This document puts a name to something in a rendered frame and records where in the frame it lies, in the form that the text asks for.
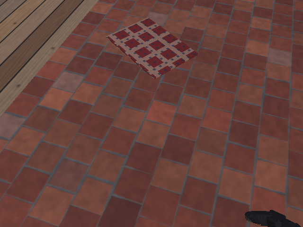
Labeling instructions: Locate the robot right hand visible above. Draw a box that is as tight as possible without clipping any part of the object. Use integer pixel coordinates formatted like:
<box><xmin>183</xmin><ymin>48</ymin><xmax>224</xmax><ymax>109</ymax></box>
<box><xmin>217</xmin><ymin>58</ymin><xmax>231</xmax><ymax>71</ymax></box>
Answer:
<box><xmin>245</xmin><ymin>210</ymin><xmax>301</xmax><ymax>227</ymax></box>

